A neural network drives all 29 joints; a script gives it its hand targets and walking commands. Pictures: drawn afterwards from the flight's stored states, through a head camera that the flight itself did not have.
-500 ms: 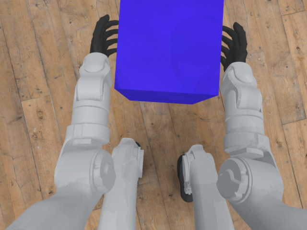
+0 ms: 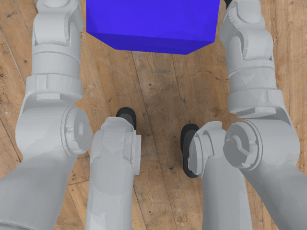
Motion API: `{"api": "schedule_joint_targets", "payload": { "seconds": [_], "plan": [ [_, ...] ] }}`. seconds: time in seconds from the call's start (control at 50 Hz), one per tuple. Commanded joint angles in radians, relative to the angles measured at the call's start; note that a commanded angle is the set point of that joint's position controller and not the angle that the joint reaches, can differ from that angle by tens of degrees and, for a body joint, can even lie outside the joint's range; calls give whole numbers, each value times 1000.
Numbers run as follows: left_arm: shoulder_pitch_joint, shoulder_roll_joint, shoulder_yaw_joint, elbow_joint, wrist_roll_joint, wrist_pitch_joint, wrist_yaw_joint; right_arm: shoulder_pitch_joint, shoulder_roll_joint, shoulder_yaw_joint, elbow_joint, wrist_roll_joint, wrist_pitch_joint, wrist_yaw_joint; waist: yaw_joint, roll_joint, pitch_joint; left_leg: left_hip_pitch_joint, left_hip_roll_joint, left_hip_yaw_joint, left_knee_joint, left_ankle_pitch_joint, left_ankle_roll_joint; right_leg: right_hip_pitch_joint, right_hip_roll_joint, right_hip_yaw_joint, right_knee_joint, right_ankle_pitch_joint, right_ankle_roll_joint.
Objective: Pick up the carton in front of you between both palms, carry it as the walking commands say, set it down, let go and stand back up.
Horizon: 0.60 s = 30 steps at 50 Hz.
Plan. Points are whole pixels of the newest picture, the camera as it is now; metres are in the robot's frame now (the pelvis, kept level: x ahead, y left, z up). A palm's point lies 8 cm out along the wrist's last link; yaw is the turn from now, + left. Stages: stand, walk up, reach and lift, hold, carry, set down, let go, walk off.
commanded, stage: set down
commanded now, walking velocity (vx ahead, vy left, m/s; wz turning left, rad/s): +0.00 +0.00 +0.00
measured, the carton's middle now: out of the picture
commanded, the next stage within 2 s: none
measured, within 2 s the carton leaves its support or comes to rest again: rests again in 1.32 s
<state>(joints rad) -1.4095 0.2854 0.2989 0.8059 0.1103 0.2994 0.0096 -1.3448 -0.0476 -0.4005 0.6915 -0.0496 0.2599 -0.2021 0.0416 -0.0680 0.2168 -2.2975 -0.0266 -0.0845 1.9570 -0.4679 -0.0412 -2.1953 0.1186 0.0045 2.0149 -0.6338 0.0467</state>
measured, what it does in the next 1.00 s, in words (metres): stands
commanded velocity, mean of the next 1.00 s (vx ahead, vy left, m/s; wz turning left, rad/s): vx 0.00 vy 0.00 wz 0.00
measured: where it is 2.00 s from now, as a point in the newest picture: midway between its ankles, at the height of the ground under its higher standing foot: (157, 152)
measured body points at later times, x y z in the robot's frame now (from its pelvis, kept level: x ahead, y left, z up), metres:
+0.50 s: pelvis -0.01 +0.01 -0.04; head +0.37 +0.05 +0.20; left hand +0.55 +0.24 -0.21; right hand +0.56 -0.07 -0.21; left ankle +0.12 +0.13 -0.39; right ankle +0.08 -0.12 -0.39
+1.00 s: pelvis -0.01 +0.01 -0.05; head +0.37 +0.04 +0.17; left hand +0.56 +0.24 -0.22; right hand +0.57 -0.07 -0.22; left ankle +0.12 +0.13 -0.39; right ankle +0.08 -0.12 -0.39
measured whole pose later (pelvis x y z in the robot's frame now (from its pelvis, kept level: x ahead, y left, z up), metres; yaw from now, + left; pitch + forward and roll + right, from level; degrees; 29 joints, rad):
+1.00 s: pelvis -0.01 +0.01 -0.05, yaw -1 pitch +34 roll -2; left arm -1.57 0.39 0.42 1.02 0.13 0.22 -0.14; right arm -1.54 -0.13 -0.43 0.91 -0.10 0.20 -0.05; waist 0.06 -0.04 0.48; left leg -2.24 0.01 -0.05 2.17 -0.53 -0.02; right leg -2.14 0.17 0.03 2.23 -0.69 0.07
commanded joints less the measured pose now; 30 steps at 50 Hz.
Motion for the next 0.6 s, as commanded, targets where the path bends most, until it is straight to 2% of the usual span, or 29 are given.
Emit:
{"api": "schedule_joint_targets", "payload": {
  "seconds": [0.0, 0.04, 0.12, 0.18, 0.22, 0.28, 0.34, 0.4, 0.46, 0.52, 0.58],
  "plan": [
    [-589, -797, -413, -79, -172, -53, -257, -727, 805, 564, -37, 172, -30, 241, 96, 47, -1412, 877, -48, 162, 7, 463, 26, 610, 58, -71, -98, 431, 12],
    [-576, -810, -399, -54, -170, -52, -261, -723, 801, 552, -14, 166, -33, 248, 98, 46, -1351, 851, -49, 155, 16, 463, 29, 570, 60, -70, -81, 416, 9],
    [-571, -854, -392, -40, -192, -57, -269, -721, 819, 539, -7, 165, -46, 265, 75, 30, -1298, 890, -57, 132, 44, 524, 38, 472, 68, -89, -42, 429, 8],
    [-538, -881, -383, -6, -193, -59, -268, -680, 816, 515, 20, 156, -54, 276, 59, 43, -1259, 957, -60, 110, 67, 585, 41, 363, 68, -98, -28, 412, 8],
    [-512, -888, -366, 35, -177, -56, -269, -648, 798, 482, 62, 139, -55, 286, 48, 59, -1179, 965, -62, 98, 72, 571, 42, 272, 66, -100, -27, 362, 4],
    [-496, -875, -333, 80, -141, -53, -270, -620, 763, 420, 112, 105, -52, 302, 31, 77, -1046, 919, -66, 89, 63, 481, 44, 169, 65, -103, -25, 272, -6],
    [-523, -852, -314, 94, -124, -59, -268, -636, 743, 392, 129, 89, -52, 312, 24, 68, -966, 843, -67, 90, 57, 389, 48, 159, 65, -100, -19, 229, -14],
    [-581, -817, -312, 76, -139, -76, -262, -685, 726, 410, 111, 107, -62, 309, 38, 33, -949, 785, -64, 96, 63, 338, 54, 215, 59, -90, -13, 225, -15],
    [-627, -762, -306, 95, -153, -86, -258, -751, 699, 446, 100, 130, -69, 293, 67, -13, -951, 737, -56, 107, 71, 289, 59, 312, 50, -78, -9, 219, -13],
    [-620, -706, -271, 145, -147, -77, -276, -746, 669, 431, 133, 102, -52, 283, 78, -55, -857, 642, -49, 122, 69, 159, 61, 373, 41, -69, -23, 142, -13],
    [-600, -670, -229, 194, -125, -67, -297, -722, 655, 386, 174, 70, -32, 288, 78, -60, -745, 573, -41, 130, 63, 57, 68, 360, 42, -66, -35, 70, -16]
  ]
}}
